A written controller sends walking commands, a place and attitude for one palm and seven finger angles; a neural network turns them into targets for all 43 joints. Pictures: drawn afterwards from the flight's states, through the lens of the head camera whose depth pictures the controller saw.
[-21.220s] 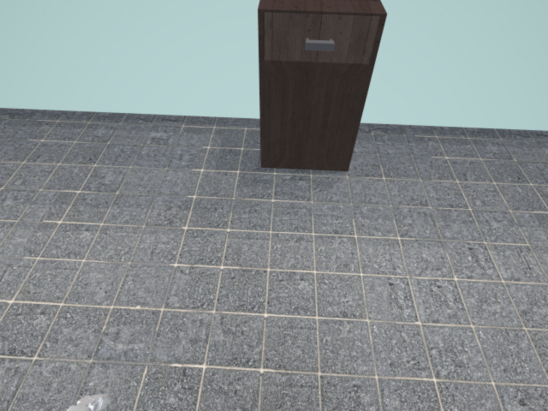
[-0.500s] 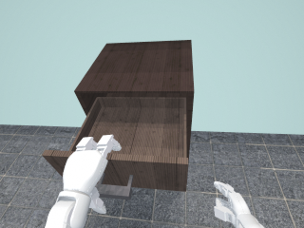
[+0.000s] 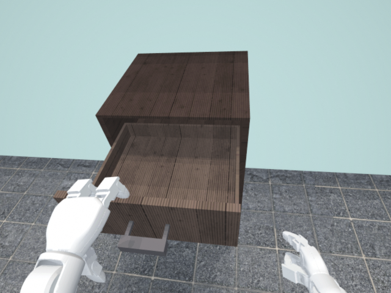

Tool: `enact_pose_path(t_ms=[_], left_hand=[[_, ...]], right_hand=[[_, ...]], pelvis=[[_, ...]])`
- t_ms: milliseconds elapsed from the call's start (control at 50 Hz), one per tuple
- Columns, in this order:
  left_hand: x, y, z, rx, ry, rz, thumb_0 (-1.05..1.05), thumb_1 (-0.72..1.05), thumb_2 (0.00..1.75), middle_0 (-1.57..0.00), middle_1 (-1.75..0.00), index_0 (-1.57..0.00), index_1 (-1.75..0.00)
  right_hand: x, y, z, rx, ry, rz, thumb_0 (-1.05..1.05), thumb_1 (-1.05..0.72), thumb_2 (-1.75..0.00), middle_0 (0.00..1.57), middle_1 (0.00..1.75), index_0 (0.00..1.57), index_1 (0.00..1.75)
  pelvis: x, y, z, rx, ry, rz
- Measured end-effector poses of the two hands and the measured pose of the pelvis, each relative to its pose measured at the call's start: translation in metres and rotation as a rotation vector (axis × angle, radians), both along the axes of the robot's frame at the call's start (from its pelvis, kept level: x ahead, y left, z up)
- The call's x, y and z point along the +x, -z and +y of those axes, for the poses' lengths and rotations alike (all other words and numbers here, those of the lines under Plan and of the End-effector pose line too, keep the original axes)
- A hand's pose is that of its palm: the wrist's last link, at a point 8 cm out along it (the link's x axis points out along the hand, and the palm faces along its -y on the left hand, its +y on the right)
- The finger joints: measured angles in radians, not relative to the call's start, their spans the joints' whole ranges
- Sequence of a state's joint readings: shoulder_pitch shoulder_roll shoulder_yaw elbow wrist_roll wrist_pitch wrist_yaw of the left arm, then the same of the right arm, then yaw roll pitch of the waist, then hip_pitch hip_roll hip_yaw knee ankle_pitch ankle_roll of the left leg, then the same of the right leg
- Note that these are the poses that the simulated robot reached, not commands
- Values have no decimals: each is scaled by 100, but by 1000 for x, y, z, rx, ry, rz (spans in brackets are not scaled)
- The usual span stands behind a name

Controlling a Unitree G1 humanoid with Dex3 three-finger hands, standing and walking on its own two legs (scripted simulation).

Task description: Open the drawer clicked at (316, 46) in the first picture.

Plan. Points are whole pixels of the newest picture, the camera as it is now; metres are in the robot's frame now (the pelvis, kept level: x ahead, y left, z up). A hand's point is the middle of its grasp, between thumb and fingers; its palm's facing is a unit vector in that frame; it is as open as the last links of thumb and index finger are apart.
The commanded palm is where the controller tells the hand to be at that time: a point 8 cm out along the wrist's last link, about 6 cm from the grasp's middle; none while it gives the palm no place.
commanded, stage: draw the hand back to the body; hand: left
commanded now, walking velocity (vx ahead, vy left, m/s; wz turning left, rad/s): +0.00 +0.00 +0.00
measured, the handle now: (146, 235) +0.26 +0.18 -0.06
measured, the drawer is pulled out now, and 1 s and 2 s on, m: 0.30 0.30 0.30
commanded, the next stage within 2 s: step back with the hand held close in 1.16 s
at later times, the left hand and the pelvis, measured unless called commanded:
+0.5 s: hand (77, 209) +0.20 +0.22 +0.15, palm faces +0.32 -0.88 -0.34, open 12.6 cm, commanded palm +0.15 +0.26 +0.17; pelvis +0.02 +0.01 +0.01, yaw +3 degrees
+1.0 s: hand (43, 209) +0.19 +0.27 +0.17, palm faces +0.43 -0.81 -0.41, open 8.3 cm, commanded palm +0.14 +0.30 +0.19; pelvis +0.02 +0.02 +0.01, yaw +3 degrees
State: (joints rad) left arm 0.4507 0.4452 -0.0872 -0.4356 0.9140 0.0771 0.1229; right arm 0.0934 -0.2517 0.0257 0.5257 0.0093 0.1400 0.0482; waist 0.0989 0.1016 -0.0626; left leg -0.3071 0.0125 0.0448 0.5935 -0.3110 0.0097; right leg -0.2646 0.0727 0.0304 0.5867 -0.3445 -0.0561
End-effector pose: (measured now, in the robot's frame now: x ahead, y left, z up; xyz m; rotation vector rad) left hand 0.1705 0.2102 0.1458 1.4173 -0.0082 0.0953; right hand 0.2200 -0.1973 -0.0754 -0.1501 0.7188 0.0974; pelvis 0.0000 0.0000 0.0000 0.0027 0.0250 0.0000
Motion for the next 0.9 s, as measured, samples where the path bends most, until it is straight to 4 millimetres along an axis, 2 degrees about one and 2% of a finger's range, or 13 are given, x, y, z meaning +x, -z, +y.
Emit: enact_pose_path(t_ms=[180, 260, 300, 360, 540, 700, 900], left_hand=[[-7, -8, 22, 14, -42, -2, 0, -49, 30, -32, -120, -32, -120], [-10, -5, 26, -690, -71, -88, 0, -47, 31, -32, -119, -32, -119], [-13, -5, 26, -883, -70, -139, 0, -45, 32, -32, -117, -31, -117], [-14, -13, 31, -1001, -56, -217, 0, -39, 34, -31, -113, -31, -113], [-7, -23, 56, -1015, -77, -282, 0, -13, 46, -29, -96, -28, -96], [-9, -28, 72, -966, -107, -272, 0, 14, 57, -27, -78, -26, -78], [-19, -37, 91, -922, -172, -322, 1, 49, 72, -24, -56, -24, -56]], right_hand=[[-1, 2, 2, -20, 7, 16, 1, -90, -90, 20, 30, 20, 30], [-6, -5, 7, -24, 52, -61, 1, -90, -90, 20, 30, 20, 30], [-12, -9, 10, -40, 68, -90, 1, -90, -90, 20, 30, 20, 30], [-19, -11, 12, -61, 73, -102, 1, -90, -90, 20, 30, 20, 30], [-25, -5, 9, -87, 83, -58, 1, -90, -90, 20, 30, 20, 30], [-11, -9, 6, -97, 101, -68, 1, -90, -90, 20, 30, 20, 30], [3, -14, 12, -85, 88, -90, 1, -90, -90, 20, 30, 20, 30]], pelvis=[[1, -1, 6, -5, -9, 4], [2, -2, 8, -4, -27, -42], [6, -4, 8, -4, -31, -53], [10, -5, 9, -7, -41, -60], [19, -8, 14, -11, -43, -52], [24, -9, 18, -11, -41, -39], [23, -10, 19, -12, -49, -42]])
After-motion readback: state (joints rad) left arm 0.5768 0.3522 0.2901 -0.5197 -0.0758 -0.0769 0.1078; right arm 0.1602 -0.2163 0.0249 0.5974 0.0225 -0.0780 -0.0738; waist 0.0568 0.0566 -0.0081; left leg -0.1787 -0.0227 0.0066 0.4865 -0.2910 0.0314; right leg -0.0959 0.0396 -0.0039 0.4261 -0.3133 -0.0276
